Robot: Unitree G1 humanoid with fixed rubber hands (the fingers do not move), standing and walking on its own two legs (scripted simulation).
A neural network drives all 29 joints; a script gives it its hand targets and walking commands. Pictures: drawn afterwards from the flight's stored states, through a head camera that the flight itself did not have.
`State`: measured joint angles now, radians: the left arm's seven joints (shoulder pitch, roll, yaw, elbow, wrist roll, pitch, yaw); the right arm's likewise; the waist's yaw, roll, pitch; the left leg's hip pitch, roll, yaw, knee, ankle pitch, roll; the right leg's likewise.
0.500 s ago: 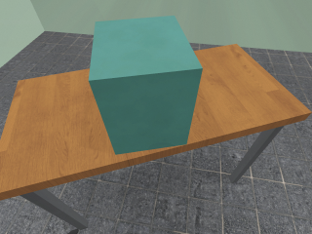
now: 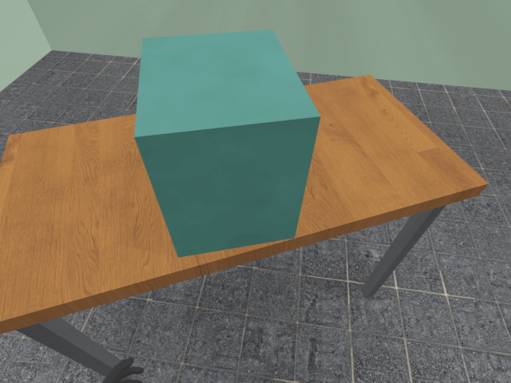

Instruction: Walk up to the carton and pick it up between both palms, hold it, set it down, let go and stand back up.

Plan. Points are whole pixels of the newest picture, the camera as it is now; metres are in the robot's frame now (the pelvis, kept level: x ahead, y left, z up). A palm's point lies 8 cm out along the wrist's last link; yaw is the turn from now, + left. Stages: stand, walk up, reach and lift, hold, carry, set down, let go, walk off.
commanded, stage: walk up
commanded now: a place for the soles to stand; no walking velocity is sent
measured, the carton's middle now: (224, 145) +0.49 +0.07 +0.10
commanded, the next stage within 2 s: none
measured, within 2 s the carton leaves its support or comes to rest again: neither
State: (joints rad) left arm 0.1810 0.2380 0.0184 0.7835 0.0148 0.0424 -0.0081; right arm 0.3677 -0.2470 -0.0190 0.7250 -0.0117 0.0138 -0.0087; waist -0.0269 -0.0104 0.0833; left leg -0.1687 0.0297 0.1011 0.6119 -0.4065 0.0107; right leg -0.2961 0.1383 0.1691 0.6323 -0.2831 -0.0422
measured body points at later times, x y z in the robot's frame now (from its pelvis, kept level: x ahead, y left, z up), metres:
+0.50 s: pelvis +0.02 +0.00 +0.00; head +0.05 +0.02 +0.44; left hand +0.07 +0.26 -0.15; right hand +0.11 -0.26 -0.12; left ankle +0.09 +0.12 -0.73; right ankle +0.03 -0.10 -0.72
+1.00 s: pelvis +0.01 -0.02 +0.00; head +0.03 -0.01 +0.45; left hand +0.08 +0.25 -0.13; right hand +0.09 -0.28 -0.13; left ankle +0.06 +0.11 -0.72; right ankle +0.01 -0.14 -0.72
